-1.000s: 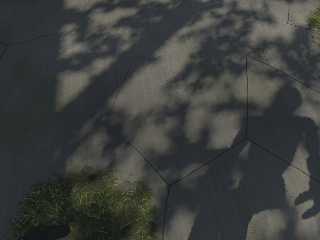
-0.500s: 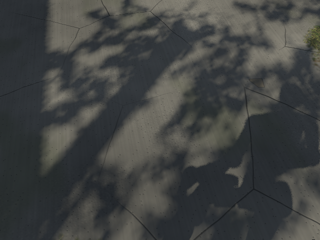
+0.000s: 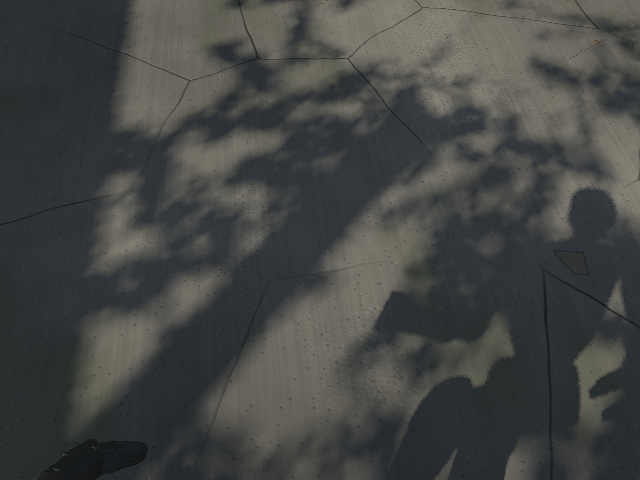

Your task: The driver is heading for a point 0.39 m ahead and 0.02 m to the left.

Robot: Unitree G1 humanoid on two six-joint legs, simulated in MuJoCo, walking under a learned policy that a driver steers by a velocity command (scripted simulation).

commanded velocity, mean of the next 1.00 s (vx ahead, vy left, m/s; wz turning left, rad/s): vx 0.24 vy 0.00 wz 0.27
